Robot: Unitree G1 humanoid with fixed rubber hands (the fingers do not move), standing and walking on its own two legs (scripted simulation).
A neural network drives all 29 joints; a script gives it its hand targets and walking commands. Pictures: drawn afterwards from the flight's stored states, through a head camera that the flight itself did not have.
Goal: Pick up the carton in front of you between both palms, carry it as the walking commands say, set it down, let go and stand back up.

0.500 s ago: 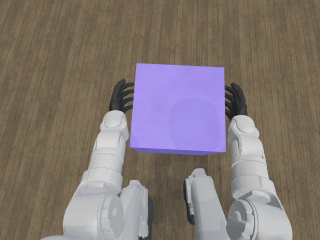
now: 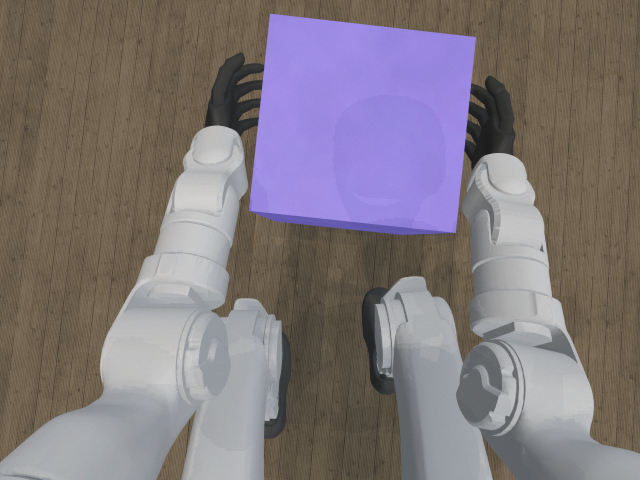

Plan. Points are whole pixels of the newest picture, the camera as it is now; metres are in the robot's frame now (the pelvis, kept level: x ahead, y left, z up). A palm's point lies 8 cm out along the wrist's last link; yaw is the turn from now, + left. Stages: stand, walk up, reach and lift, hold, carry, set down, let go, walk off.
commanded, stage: set down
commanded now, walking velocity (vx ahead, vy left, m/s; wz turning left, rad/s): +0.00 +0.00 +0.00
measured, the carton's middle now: (351, 151) +0.49 -0.08 -0.19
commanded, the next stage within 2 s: none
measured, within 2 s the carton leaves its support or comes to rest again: rests again in 1.32 s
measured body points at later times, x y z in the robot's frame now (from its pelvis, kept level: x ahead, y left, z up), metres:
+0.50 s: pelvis -0.01 +0.01 -0.08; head +0.35 -0.02 +0.19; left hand +0.55 +0.04 -0.25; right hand +0.48 -0.26 -0.23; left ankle +0.08 +0.11 -0.44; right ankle +0.13 -0.12 -0.44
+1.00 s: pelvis -0.01 +0.01 -0.10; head +0.35 +0.00 +0.17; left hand +0.54 +0.05 -0.28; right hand +0.49 -0.26 -0.25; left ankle +0.08 +0.11 -0.44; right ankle +0.13 -0.12 -0.44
